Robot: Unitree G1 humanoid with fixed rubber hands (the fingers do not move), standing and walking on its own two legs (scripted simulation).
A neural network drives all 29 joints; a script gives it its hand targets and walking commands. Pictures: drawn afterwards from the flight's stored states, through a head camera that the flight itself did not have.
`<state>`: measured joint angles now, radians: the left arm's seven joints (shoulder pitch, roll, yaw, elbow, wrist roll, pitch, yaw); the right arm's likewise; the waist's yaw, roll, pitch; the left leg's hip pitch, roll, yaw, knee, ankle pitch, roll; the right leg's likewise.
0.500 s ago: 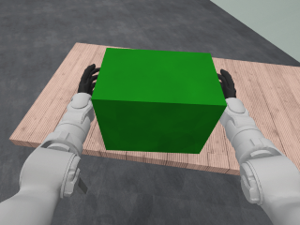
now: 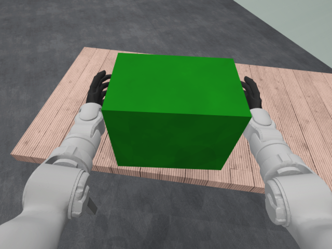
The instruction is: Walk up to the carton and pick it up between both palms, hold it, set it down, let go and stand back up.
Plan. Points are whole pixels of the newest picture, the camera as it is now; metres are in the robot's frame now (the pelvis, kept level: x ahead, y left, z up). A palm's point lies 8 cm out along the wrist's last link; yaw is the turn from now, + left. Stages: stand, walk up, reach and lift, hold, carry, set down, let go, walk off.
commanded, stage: reach and lift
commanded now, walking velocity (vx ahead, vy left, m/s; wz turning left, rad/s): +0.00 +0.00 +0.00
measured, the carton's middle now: (172, 114) +0.46 +0.00 +0.06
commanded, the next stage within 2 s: none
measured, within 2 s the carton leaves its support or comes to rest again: leaves its support in 0.66 s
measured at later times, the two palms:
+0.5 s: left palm (94, 104) +0.44 +0.19 +0.11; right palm (253, 113) +0.43 -0.19 +0.11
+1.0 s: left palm (91, 103) +0.42 +0.19 +0.13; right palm (258, 117) +0.40 -0.19 +0.12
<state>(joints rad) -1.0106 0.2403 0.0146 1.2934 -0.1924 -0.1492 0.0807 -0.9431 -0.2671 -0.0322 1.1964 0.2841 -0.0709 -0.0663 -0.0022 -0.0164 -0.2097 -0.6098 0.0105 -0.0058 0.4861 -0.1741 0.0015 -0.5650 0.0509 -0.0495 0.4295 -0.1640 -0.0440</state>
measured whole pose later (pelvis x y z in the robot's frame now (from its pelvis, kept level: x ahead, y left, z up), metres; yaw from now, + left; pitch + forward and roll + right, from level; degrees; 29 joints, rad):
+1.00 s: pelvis +0.01 +0.01 +0.02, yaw +0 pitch +5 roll +0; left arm -0.82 0.10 0.32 1.04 0.16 -0.20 0.00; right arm -0.71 -0.12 -0.47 1.04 -0.20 -0.35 0.00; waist 0.00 -0.05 -0.07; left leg -0.27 -0.01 0.02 0.31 -0.13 0.01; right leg -0.23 0.03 -0.05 0.27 -0.13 -0.03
